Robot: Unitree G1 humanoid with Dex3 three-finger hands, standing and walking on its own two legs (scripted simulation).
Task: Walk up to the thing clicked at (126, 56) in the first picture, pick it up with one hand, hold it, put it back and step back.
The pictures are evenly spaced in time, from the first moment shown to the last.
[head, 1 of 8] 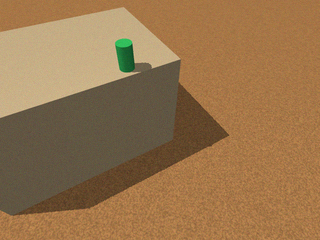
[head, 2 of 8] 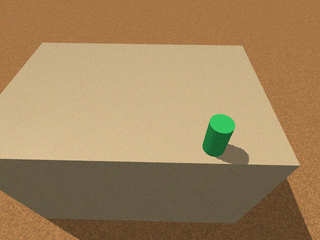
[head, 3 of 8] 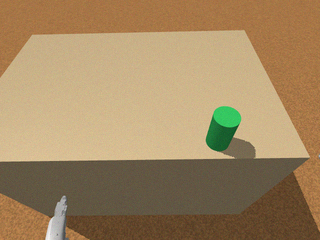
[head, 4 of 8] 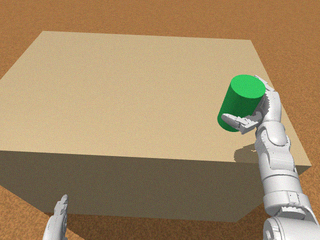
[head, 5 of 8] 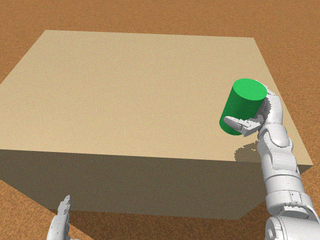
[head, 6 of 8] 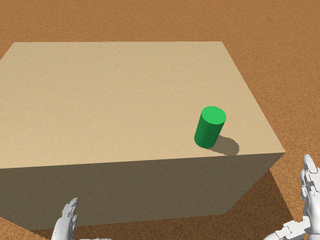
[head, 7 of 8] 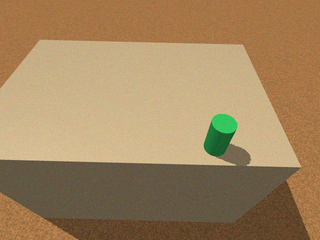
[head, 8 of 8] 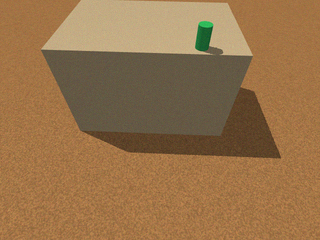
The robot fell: no
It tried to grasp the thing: yes
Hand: right
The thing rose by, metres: 0.26
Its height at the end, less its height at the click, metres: +0.00
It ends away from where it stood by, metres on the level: 0.01
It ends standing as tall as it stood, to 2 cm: yes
